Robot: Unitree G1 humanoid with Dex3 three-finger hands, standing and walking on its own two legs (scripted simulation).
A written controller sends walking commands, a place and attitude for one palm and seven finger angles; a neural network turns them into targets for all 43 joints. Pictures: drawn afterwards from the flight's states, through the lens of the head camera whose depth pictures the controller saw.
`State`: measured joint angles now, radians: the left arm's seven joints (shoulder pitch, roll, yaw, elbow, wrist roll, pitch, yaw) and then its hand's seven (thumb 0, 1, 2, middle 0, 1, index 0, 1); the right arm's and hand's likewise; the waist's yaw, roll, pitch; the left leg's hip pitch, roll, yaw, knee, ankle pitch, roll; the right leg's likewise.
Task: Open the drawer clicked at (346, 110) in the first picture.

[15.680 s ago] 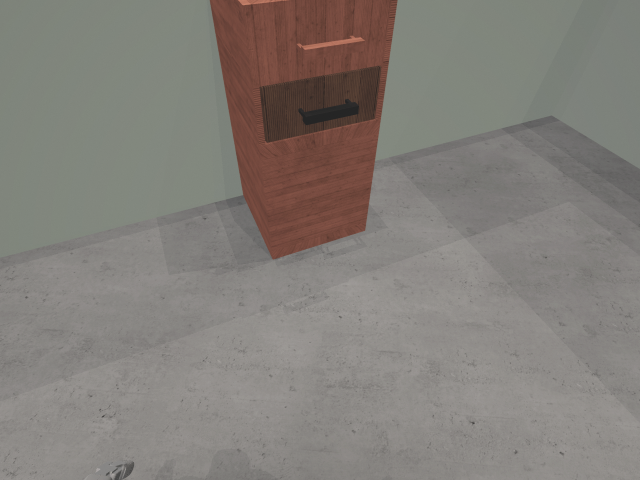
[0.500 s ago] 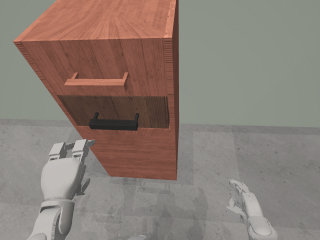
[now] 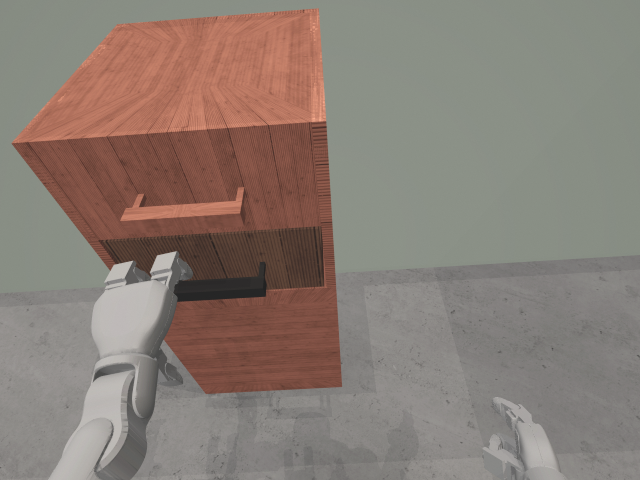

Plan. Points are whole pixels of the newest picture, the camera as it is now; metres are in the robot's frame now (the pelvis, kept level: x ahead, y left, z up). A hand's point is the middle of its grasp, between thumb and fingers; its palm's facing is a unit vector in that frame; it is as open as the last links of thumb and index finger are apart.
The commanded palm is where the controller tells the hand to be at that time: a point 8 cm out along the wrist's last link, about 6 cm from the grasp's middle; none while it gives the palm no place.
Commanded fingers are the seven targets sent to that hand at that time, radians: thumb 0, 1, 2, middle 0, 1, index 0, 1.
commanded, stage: raise the hand with hooked fingers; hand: left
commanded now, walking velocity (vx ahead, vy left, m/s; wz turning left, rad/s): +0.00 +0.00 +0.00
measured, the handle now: (219, 279) +0.46 +0.26 -0.11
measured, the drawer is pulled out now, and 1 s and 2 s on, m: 0.00 0.00 0.00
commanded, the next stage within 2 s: move the hooked fingers above the handle in 0.66 s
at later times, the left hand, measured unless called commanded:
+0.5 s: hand (144, 304) +0.29 +0.25 +0.08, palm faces +0.02 -0.09 -1.00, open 13.9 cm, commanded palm +0.27 +0.26 +0.14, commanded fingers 0.00 -0.50 0.30 -0.30 -1.20 -0.30 -1.20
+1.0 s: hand (156, 310) +0.29 +0.25 +0.06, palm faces -0.02 -0.08 -1.00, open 13.9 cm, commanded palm +0.28 +0.25 +0.12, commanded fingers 0.00 -0.50 0.30 -0.30 -1.20 -0.30 -1.20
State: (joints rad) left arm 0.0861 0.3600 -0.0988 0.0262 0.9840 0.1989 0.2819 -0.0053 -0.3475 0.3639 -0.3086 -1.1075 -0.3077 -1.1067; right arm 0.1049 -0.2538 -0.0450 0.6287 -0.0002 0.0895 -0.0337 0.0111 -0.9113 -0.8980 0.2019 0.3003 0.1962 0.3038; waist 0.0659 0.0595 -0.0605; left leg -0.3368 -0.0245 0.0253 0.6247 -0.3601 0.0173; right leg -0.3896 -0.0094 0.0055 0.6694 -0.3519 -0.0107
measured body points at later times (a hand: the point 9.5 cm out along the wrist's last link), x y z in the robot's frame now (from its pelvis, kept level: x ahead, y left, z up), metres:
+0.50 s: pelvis -0.01 +0.01 +0.01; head +0.01 -0.02 +0.46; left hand +0.28 +0.26 +0.14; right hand +0.17 -0.20 -0.10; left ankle -0.02 +0.11 -0.72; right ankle -0.01 -0.11 -0.72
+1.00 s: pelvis -0.01 -0.01 +0.01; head +0.01 -0.04 +0.46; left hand +0.29 +0.25 +0.11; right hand +0.18 -0.24 -0.10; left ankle -0.02 +0.11 -0.72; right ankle -0.01 -0.11 -0.72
